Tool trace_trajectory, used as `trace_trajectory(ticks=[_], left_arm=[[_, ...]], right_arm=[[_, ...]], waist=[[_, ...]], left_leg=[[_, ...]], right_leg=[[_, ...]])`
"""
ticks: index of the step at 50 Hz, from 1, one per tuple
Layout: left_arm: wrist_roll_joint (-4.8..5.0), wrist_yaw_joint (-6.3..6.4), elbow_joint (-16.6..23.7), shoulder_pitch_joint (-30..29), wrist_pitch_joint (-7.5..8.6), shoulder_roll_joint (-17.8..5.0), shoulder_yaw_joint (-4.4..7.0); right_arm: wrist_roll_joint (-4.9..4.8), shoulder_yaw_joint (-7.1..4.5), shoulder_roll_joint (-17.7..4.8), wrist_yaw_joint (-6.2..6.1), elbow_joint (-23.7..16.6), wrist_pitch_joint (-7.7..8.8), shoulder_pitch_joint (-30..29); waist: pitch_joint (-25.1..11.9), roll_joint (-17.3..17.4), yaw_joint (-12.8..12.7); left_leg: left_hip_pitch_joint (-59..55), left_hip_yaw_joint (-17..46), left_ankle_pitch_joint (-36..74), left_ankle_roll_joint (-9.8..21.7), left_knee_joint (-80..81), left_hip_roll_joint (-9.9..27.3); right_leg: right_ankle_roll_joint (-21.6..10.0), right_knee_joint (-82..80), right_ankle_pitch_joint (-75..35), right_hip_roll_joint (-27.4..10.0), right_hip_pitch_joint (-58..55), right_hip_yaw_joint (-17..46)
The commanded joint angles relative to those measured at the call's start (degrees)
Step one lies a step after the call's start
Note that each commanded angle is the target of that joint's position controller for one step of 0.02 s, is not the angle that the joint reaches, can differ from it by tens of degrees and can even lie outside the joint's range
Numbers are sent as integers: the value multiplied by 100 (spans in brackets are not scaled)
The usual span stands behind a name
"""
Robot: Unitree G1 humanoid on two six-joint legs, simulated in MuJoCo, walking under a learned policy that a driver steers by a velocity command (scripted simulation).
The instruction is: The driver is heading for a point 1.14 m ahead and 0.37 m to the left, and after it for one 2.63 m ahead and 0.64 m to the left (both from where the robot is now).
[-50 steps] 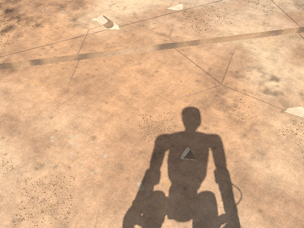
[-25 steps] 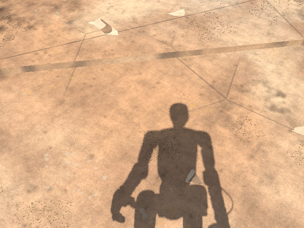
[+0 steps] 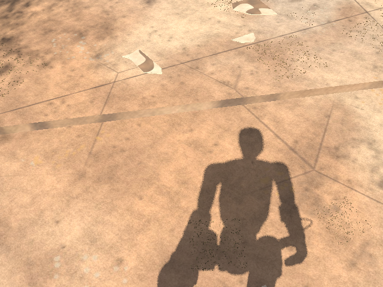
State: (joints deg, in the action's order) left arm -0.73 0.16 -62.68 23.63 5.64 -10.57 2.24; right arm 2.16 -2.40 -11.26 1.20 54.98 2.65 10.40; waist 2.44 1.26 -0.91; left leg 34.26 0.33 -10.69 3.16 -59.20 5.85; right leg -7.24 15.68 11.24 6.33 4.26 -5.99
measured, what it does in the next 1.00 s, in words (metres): walks ahead, turning left: left foot, then right foot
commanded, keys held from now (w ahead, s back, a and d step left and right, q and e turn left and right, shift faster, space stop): w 0.14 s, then w+q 0.86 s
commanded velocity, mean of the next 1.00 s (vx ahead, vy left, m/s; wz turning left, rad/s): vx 0.50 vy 0.00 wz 0.38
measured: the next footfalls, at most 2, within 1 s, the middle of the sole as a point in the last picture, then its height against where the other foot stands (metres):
left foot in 0.28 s outside the picture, level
right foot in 0.82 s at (206, 240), level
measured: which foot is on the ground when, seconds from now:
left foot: up 0.00-0.26, down 0.28-0.82, up 0.84-1.00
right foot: down 0.00-0.30, up 0.32-0.80, down 0.82-1.00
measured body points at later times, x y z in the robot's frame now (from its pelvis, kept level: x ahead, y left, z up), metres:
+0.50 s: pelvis +0.29 +0.06 +0.00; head +0.31 +0.07 +0.45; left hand +0.36 +0.32 -0.14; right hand +0.31 -0.20 -0.14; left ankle +0.29 +0.10 -0.74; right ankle +0.33 -0.10 -0.67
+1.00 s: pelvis +0.57 +0.06 +0.00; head +0.60 +0.05 +0.45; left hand +0.58 +0.35 -0.11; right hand +0.73 -0.18 -0.14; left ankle +0.46 +0.14 -0.66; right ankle +0.63 -0.02 -0.74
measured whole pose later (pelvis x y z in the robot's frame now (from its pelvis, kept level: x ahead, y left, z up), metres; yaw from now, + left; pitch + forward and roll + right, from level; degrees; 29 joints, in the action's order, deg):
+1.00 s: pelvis +0.57 +0.06 +0.00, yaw +25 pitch +1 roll +0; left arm -1.8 0.4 -46.0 11.0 4.8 -13.5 2.5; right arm 1.7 -4.9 -16.7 1.2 48.8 1.4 17.4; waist 2.2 2.7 1.7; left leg 25.5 2.2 -19.2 4.0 -65.5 -1.0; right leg -2.7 24.0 10.4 0.9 14.8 -5.5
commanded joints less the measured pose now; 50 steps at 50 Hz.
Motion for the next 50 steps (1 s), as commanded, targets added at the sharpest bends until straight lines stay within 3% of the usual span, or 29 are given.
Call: trace_trajectory(ticks=[1,6,9,11,13,14,15,16,17,18,19,20,23,26,30,36,38,40,41,42,43,44,45,46,47,48,50], left_arm=[[16,5,233,234,87,-508,24],[1,55,98,806,78,-524,-17],[-74,107,51,834,60,-607,0],[-91,153,55,668,68,-677,23],[-95,175,75,499,20,-786,63],[-54,174,170,415,18,-775,53],[152,87,389,811,32,-343,-29],[53,28,432,668,54,-597,70],[-28,6,692,30,78,-654,96],[-38,-19,834,-376,140,-683,99],[-46,-20,878,-485,132,-623,113],[-122,-16,944,-468,50,-573,113],[-205,-50,1083,-523,-184,-427,101],[-186,-68,1458,-1352,-269,-510,112],[-145,-110,1862,-2292,-286,-540,90],[-69,-147,2383,-3211,-205,-603,4],[-42,-134,2413,-2954,-144,-730,23],[-21,-47,2130,-1886,-64,-983,125],[-76,28,1958,-1080,15,-1187,203],[-224,137,1944,-139,33,-1644,300],[-285,108,1977,-400,-57,-2019,391],[-194,73,2069,-790,-138,-1416,319],[-136,59,2129,-1140,-138,-930,194],[-155,40,2087,-1253,-118,-766,142],[-143,54,2009,-1154,-85,-742,127],[-116,53,1923,-1076,-44,-744,125],[-46,12,1808,-840,76,-777,144]], right_arm=[[-40,-13,-193,45,-328,-38,-256],[-115,60,-123,46,-634,-6,-1204],[-115,48,-203,27,-740,45,-1363],[-98,-13,-304,-12,-656,86,-970],[-73,-147,-479,-72,-206,150,382],[21,-258,-726,-112,51,181,1245],[121,-454,-1375,-149,116,160,1978],[-74,-449,-1293,-60,152,52,1691],[-170,-408,-1169,-30,30,35,976],[-170,-330,-839,-17,-59,47,596],[-157,-269,-632,-33,-70,76,455],[-178,-219,-499,-72,-31,113,441],[-196,-241,-685,-113,18,231,774],[-209,-267,-832,-123,6,212,1133],[-195,-264,-824,-122,-12,161,1667],[-102,-301,-952,-210,-131,106,2042],[-91,-342,-1065,-258,-248,107,1819],[-104,-385,-1208,-219,-389,147,1455],[-159,-383,-1173,-156,-450,195,1343],[-225,-279,-762,-129,-693,240,1422],[-420,-237,-460,-147,-817,181,2212],[-191,-282,-924,-206,-619,65,2033],[-113,-290,-912,-142,-657,38,1560],[-102,-273,-792,-91,-719,22,1310],[-29,-277,-751,-34,-765,-30,1173],[3,-272,-716,24,-789,-104,1189],[-3,-260,-661,98,-904,-200,1033]], waist=[[422,-352,69],[376,-516,-251],[360,-559,-211],[142,-622,51],[-510,-566,632],[-932,-462,988],[-1696,653,949],[-1845,623,743],[-878,284,475],[-359,-63,365],[-49,-243,163],[38,-201,-24],[-69,-35,-139],[121,100,47],[95,231,404],[86,356,675],[33,423,459],[-433,353,-34],[-935,60,-438],[-1892,-620,-682],[-2317,-2055,-117],[-1567,-965,13],[-782,-373,14],[-427,-212,67],[-279,-425,96],[-227,-629,172],[-284,-695,207]], left_leg=[[252,-307,670,-138,786,2],[115,-605,1138,-84,2136,-292],[73,-657,798,142,2551,-425],[-580,-754,321,392,2711,-697],[-1979,-829,274,670,3156,-1045],[-3285,-269,277,904,3222,-598],[-5083,2334,41,1765,3323,1079],[-5238,4198,-52,2110,4228,1518],[-4488,3424,-534,1913,4391,1290],[-3690,2822,-240,1709,4606,1110],[-3075,2357,309,1486,4736,835],[-2637,1986,788,1322,4788,576],[-2297,1526,1521,1275,4823,265],[-2269,1486,1431,1183,4980,113],[-2820,1584,1838,928,4819,29],[-3672,1918,2600,949,4268,151],[-3592,2028,2846,787,4010,192],[-3185,1929,3721,526,3083,-45],[-2707,1684,3349,397,1985,-390],[-1907,1252,1311,326,405,-733],[-304,697,-2279,192,-889,-1483],[176,680,-1791,233,-1384,-876],[148,605,-1208,193,-1245,-689],[28,546,-920,142,-1041,-525],[-66,499,-827,100,-880,-397],[-179,439,-770,61,-822,-342],[-94,362,-620,35,-787,-318]], right_leg=[[-393,-923,-1959,-1470,378,1008],[-244,-724,-2837,-1509,-415,816],[-302,-453,-3465,-1741,-1081,654],[-218,149,-4845,-1836,-1268,415],[-75,1762,-5422,-1760,-1187,145],[27,3002,-4306,-1649,-250,21],[315,5388,-1449,-850,1788,-286],[333,6413,1659,-228,2915,470],[261,6414,1168,-671,3499,837],[276,6041,689,-890,3451,829],[321,5603,505,-1046,3182,832],[418,5272,459,-1139,2870,840],[672,4724,394,-1135,2644,700],[886,3973,-213,-1166,3106,583],[969,3065,-948,-1048,3474,574],[864,2065,-838,-746,3485,614],[745,1595,-646,-666,2812,695],[550,1162,-385,-400,1144,595],[372,928,-533,-725,-85,823],[130,926,398,-2202,-1452,2211],[-546,202,557,-3348,-2289,4797],[-488,126,1352,-3126,-1548,4676],[-351,-11,1149,-2799,-705,3675],[-239,-173,455,-2524,-179,2897],[-153,-276,-52,-2325,99,2353],[-76,-367,-437,-2173,291,1934],[-94,-439,-1235,-2143,277,1498]])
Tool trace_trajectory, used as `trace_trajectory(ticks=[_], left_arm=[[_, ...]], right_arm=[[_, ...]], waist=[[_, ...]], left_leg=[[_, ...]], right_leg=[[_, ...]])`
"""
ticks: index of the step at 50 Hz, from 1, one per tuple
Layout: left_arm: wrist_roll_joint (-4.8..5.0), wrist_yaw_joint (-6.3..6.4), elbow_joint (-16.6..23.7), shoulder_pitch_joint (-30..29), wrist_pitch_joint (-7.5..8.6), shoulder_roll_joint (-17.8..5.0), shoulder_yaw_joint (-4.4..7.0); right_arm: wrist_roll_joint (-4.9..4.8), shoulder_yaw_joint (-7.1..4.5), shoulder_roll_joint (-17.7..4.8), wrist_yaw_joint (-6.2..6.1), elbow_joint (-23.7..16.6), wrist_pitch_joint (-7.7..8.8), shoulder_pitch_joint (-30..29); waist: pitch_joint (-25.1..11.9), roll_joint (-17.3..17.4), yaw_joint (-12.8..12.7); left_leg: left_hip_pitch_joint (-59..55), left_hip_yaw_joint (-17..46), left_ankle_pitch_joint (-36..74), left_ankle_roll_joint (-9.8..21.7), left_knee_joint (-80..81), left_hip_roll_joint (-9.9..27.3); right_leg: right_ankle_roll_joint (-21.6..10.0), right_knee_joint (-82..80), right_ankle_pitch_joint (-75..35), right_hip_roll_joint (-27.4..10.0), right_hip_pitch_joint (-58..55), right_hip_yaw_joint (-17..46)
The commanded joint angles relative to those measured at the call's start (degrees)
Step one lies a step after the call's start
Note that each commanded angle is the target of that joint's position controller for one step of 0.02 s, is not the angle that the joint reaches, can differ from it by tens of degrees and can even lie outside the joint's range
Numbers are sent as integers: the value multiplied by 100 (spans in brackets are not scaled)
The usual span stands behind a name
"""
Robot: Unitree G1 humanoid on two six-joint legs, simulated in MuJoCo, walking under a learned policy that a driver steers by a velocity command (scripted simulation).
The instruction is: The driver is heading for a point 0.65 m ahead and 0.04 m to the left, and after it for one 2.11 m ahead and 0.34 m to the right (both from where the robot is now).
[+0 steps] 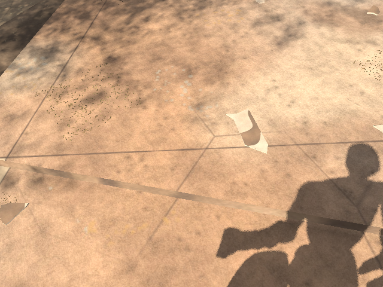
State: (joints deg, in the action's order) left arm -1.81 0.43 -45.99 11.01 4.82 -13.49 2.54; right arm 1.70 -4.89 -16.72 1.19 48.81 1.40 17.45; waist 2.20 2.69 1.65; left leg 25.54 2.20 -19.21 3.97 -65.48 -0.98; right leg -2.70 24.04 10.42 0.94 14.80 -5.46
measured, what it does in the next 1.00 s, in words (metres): walks ahead: left foot, then right foot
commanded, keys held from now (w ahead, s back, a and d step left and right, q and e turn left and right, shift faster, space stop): w+q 0.40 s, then w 0.06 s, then w+e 0.38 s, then e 0.16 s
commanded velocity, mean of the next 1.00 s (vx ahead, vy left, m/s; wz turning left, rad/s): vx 0.48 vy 0.00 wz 0.17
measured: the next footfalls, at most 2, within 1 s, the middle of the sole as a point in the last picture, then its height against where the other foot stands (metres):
left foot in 0.36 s outside the picture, level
right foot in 0.94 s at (184, 243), level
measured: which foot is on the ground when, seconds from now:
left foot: up 0.00-0.34, down 0.36-0.92, up 0.94-1.00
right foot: down 0.00-0.36, up 0.38-0.92, down 0.94-1.00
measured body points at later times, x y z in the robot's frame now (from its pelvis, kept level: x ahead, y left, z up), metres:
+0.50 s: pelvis +0.25 +0.07 -0.01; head +0.28 +0.09 +0.44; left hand +0.22 +0.33 -0.15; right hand +0.46 -0.14 -0.12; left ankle +0.27 +0.12 -0.74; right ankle +0.18 -0.09 -0.64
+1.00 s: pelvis +0.51 +0.11 -0.02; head +0.55 +0.11 +0.43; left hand +0.61 +0.37 -0.14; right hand +0.56 -0.15 -0.16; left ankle +0.31 +0.15 -0.65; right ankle +0.59 +0.07 -0.74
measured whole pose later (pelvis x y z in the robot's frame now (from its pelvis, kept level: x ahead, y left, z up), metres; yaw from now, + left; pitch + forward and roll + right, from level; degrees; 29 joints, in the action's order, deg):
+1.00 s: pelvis +0.51 +0.11 -0.02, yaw +6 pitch +1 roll +0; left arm -1.5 -1.4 -45.6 9.7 3.1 -13.9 2.3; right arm 0.6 -1.1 -12.9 -1.8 51.9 3.9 19.0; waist 3.5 -0.1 1.0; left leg 10.9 -4.8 -27.4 1.4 -63.5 -2.7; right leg -8.4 33.9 10.3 5.2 24.9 -4.9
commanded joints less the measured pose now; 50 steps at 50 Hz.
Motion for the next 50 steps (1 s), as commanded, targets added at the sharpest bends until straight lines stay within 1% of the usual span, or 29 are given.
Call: trace_trajectory(ticks=[1,5,9,13,15,16,17,18,19,20,21,22,23,24,25,26,29,33,36,39,41,42,44,45,46,47,48,49,50], left_arm=[[90,-25,99,494,194,-514,128],[87,-32,-36,783,198,-540,147],[82,-29,-138,967,178,-643,171],[79,37,-299,1328,88,-830,216],[64,78,-365,1403,2,-954,236],[59,97,-393,1431,-47,-1052,255],[59,105,-405,1445,-103,-1132,267],[90,104,-363,1385,-153,-1167,264],[73,87,-182,1351,-159,-1041,222],[92,-51,278,1478,-126,-387,93],[39,-60,411,785,-87,-851,180],[134,-89,503,467,-37,-742,146],[141,-88,401,604,10,-653,96],[82,-94,268,764,-43,-605,89],[-2,-110,139,1059,-156,-560,69],[-38,-140,38,1213,-259,-538,72],[10,-238,15,998,-371,-502,96],[87,-250,161,233,-389,-511,130],[71,-261,218,-98,-350,-458,111],[15,-291,337,-492,-325,-328,30],[-2,-305,450,-729,-318,-245,-27],[1,-305,488,-737,-313,-233,-40],[-41,-258,378,-268,-292,-302,-20],[-58,-225,210,346,-260,-398,23],[-92,-196,1,1090,-200,-575,103],[-174,-155,-177,1789,-129,-815,212],[-119,-100,-183,1716,-115,-1543,376],[131,-119,-168,1945,-134,-1727,465],[227,-84,11,1336,-202,-1521,462]], right_arm=[[43,-1,-93,134,-370,-104,153],[53,57,-55,242,-700,-122,-654],[25,178,78,333,-980,-75,-1450],[63,213,35,377,-1231,-65,-1996],[96,184,-30,338,-1261,-71,-1944],[115,151,-94,306,-1220,-70,-1741],[124,94,-191,271,-1103,-43,-1286],[165,7,-319,211,-850,13,-466],[223,-153,-745,113,-604,39,455],[127,-294,-1388,40,-711,13,254],[-12,-280,-1284,-13,-795,-52,588],[-41,-215,-1046,-68,-652,-60,319],[-76,-116,-709,-81,-598,-15,79],[-73,-37,-484,-94,-597,47,-171],[-89,37,-316,-96,-598,112,-348],[-96,78,-248,-75,-555,191,-322],[-100,48,-436,-44,-327,331,-13],[-80,77,-428,-70,-126,377,370],[-76,131,-363,-114,-54,424,391],[-68,189,-280,-194,85,446,546],[-48,218,-263,-258,229,425,750],[-34,225,-310,-286,268,416,750],[-25,204,-499,-367,302,389,645],[-17,168,-634,-403,287,357,519],[-41,139,-732,-408,226,332,351],[-153,130,-774,-377,70,350,-19],[-113,283,-43,-300,-221,415,348],[-179,255,-183,-286,-245,360,658],[-113,273,-289,-282,-293,354,398]], waist=[[-237,-828,-43],[-56,-745,-141],[134,-756,-306],[264,-736,-456],[143,-805,-380],[-31,-887,-275],[-323,-904,-79],[-800,-745,288],[-1422,-231,665],[-1761,1147,183],[-1882,210,582],[-1087,-23,399],[-619,-237,128],[-445,-329,-120],[-446,-230,-323],[-471,-140,-378],[-232,-91,-353],[134,-26,-70],[229,20,-17],[331,32,103],[381,28,179],[341,35,132],[43,230,-97],[-230,348,-355],[-586,376,-679],[-915,108,-1166],[-1358,-1387,-626],[-2379,-1070,-613],[-1858,-467,-519]], left_leg=[[972,150,373,-64,-130,401],[1567,-2,1090,-156,402,502],[1241,-392,1850,-123,1827,470],[1012,-778,1469,113,2706,365],[633,-994,905,311,2963,93],[292,-1098,575,430,3034,-115],[-229,-1123,371,571,3182,-336],[-1316,-1058,564,739,3615,-515],[-2830,56,78,1028,3855,234],[-4470,3065,153,1770,4190,1946],[-4396,3845,602,1836,4756,2133],[-3792,2743,1352,1666,4803,1969],[-2987,2147,2206,1442,4896,1703],[-2501,1627,2670,1213,4998,1433],[-2123,1244,2932,1087,5146,1249],[-1909,1021,3167,1028,5260,1179],[-1813,551,3240,838,5599,1055],[-2218,103,3078,472,5833,1022],[-2490,-269,3299,329,5861,1024],[-2834,-578,3909,286,5805,1099],[-3184,-736,4572,272,5570,1191],[-3283,-856,5289,221,5341,1218],[-3430,-1027,7486,64,4372,1210],[-3317,-1038,7952,15,3545,1224],[-2978,-1027,7506,-12,2475,1212],[-2071,-1205,5692,-107,837,867],[-44,-1195,-1010,-301,-1227,-144],[759,-16,-1343,-382,-2367,-480],[1040,235,-677,-385,-2284,-42]], right_leg=[[-576,-1333,-1373,-1616,-842,1247],[-597,-1494,-1781,-1541,-1018,513],[-466,-1517,-1958,-1408,-1043,-135],[-402,-1299,-2519,-1633,-1646,-438],[-338,-737,-3912,-1682,-1954,-664],[-314,-230,-4774,-1699,-2069,-762],[-306,552,-5269,-1700,-2099,-824],[-213,1717,-4899,-1627,-1698,-941],[-34,3375,-3096,-1484,-484,-968],[321,5324,2156,-381,2175,-716],[299,5767,1967,-259,2732,456],[227,5524,1209,-576,2961,577],[203,4943,889,-744,2598,555],[211,4544,823,-870,2210,573],[241,4329,793,-913,1781,578],[253,4221,758,-897,1518,543],[243,3910,238,-849,1762,512],[203,3320,-508,-639,2558,793],[163,2672,-997,-441,2643,772],[99,2054,-1104,-367,2576,372],[-26,1714,-864,-288,2528,82],[-134,1486,-688,-166,2300,-68],[-342,1269,-213,282,1587,-416],[-455,1131,-59,454,997,-424],[-599,725,-322,505,154,-224],[-882,49,-1519,160,-1006,288],[-1555,893,-5949,-1669,-2706,2222],[-2475,609,-7145,-2312,-3433,3752],[-2346,264,-6125,-2184,-2769,3222]])
Keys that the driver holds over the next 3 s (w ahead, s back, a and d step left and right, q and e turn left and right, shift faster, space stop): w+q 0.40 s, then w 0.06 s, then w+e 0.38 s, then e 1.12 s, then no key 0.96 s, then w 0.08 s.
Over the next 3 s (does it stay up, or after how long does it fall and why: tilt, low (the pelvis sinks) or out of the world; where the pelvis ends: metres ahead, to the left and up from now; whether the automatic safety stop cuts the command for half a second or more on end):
stays up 0.56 0.19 0.00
